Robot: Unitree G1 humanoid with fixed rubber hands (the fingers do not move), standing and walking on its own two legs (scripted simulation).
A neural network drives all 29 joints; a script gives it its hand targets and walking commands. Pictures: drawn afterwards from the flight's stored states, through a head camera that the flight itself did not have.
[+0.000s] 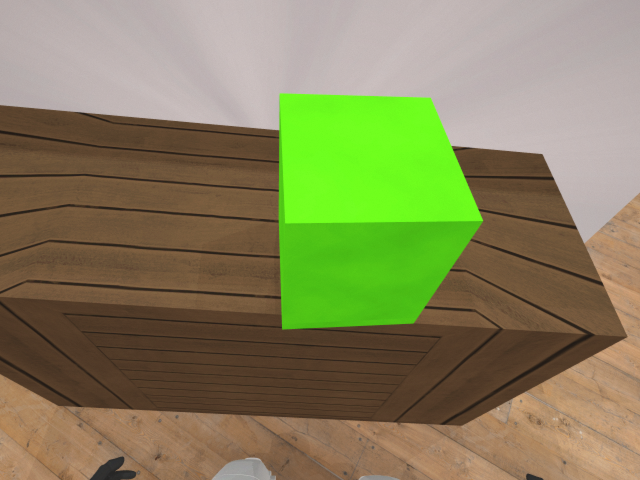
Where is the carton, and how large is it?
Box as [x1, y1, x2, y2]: [279, 93, 482, 328]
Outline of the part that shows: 280,93 279,244 282,328 413,323 482,221 431,99 423,97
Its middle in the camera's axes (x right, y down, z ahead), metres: +0.05 -0.03 +0.54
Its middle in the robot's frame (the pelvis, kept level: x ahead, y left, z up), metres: +0.43 -0.03 +0.05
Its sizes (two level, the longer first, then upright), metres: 0.210 0.200 0.250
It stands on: a pedestal, 0.69 m high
